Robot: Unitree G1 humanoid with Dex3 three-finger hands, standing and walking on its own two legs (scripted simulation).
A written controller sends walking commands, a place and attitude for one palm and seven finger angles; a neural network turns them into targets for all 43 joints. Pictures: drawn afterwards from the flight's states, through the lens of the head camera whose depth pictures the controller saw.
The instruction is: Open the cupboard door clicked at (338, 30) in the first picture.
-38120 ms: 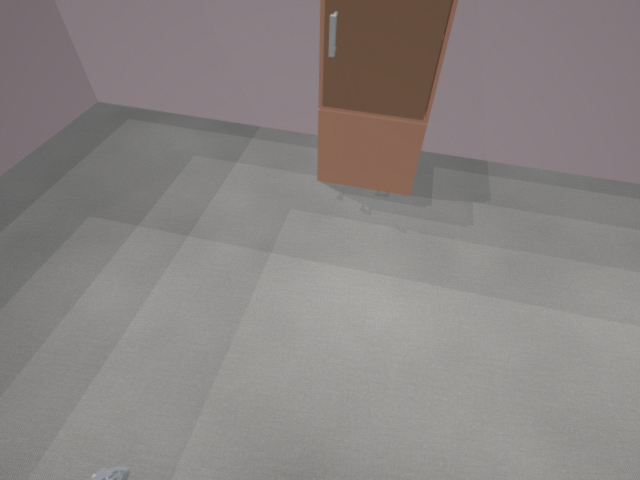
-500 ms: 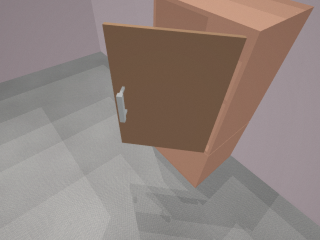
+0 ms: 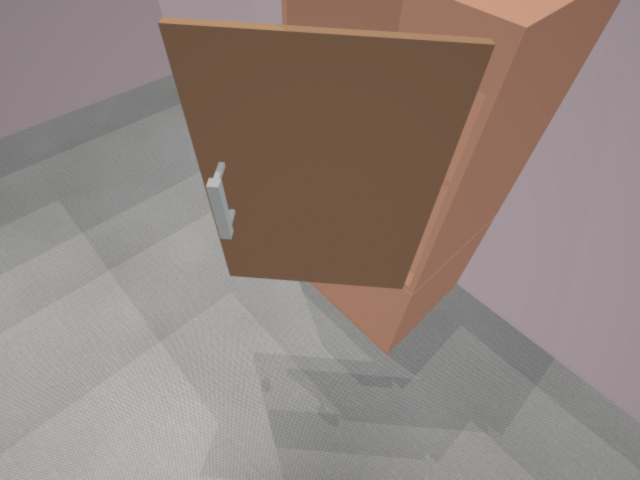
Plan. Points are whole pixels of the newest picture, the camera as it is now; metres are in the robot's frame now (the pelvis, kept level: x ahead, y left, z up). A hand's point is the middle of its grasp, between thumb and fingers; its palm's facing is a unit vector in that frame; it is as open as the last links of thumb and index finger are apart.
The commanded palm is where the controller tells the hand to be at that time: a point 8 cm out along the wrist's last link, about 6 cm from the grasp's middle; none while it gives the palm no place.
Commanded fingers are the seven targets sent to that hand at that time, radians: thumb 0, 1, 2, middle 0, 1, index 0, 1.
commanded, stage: come to a stop and stand still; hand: left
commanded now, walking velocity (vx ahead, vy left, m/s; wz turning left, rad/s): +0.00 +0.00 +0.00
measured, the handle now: (223, 201) +0.56 +0.21 -0.04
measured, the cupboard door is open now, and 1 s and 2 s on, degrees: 43 43 43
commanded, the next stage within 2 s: look again from close up in 1.10 s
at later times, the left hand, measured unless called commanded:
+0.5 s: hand out of the picture -0.01 +0.17 -0.16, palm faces -0.02 -0.97 -0.23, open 7.3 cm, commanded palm none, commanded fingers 0.00 0.90 0.90 -0.20 -0.30 -0.20 -0.30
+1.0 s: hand out of the picture -0.01 +0.15 -0.17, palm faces +0.01 -0.98 -0.20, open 7.3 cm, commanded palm none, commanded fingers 0.00 0.90 0.90 -0.20 -0.30 -0.20 -0.30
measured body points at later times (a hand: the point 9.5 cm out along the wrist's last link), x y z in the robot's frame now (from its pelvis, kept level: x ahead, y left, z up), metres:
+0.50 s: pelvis -0.04 -0.02 +0.00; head -0.04 -0.03 +0.45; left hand -0.01 +0.22 -0.14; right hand -0.03 -0.25 -0.16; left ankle -0.04 +0.08 -0.73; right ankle -0.03 -0.12 -0.73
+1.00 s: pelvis -0.02 -0.03 +0.01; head -0.01 -0.03 +0.46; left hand -0.01 +0.20 -0.15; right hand -0.01 -0.25 -0.15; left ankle -0.04 +0.08 -0.73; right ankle -0.03 -0.12 -0.73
